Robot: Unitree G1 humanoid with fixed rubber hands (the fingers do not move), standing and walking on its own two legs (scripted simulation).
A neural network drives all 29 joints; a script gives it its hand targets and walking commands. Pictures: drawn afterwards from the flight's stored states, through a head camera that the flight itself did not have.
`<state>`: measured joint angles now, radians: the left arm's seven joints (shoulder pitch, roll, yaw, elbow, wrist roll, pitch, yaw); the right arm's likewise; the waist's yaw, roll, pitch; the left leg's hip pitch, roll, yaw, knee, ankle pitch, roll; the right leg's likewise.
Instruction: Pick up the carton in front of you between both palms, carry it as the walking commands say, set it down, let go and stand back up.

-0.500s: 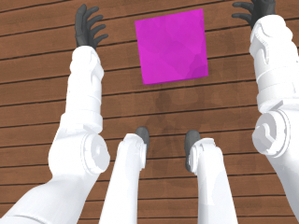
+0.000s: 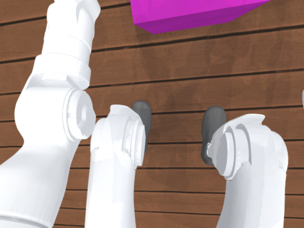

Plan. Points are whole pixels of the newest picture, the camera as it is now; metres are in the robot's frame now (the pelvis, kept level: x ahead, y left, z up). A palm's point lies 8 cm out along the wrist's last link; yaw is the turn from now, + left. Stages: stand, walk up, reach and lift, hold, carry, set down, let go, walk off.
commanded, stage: reach and lift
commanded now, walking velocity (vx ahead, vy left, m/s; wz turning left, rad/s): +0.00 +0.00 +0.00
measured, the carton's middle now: out of the picture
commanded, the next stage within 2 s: none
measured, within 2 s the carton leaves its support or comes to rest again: leaves its support in 0.92 s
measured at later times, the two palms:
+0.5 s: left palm out of the picture +0.56 +0.16 -0.19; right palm out of the picture +0.59 -0.18 -0.19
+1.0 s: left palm out of the picture +0.57 +0.14 -0.17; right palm out of the picture +0.58 -0.16 -0.18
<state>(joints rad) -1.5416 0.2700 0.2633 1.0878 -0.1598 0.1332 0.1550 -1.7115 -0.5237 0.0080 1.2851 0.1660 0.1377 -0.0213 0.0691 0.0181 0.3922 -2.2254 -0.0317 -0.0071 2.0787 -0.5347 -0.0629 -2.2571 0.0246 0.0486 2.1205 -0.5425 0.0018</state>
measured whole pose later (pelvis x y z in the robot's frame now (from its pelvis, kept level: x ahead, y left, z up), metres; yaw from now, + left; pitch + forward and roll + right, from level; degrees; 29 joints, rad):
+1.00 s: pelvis +0.02 +0.00 -0.03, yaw -1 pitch +38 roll +3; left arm -1.41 0.18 0.33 0.86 -0.10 0.25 0.20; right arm -1.48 -0.32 -0.09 0.96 0.07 0.27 -0.09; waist 0.03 0.04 0.33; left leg -2.26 -0.07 -0.04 2.21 -0.61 -0.08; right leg -2.28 0.03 0.04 2.24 -0.61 0.00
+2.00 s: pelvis +0.04 +0.01 +0.21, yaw -4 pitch +36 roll +1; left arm -0.77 -0.11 0.51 0.56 0.25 0.40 0.03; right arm -0.81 0.07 -0.43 0.61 -0.28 0.42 0.02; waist 0.02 0.01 -0.24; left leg -1.54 -0.04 -0.06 1.38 -0.46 -0.04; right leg -1.56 0.04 0.06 1.39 -0.46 0.02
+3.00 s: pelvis +0.09 +0.01 +0.38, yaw -4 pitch -4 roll +0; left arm -0.35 -0.18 0.34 0.40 0.32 0.60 -0.02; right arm -0.34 0.17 -0.32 0.39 -0.32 0.61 0.04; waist -0.01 0.00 0.01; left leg -0.17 -0.02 -0.07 0.46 -0.22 -0.01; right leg -0.17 0.01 0.07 0.45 -0.20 0.01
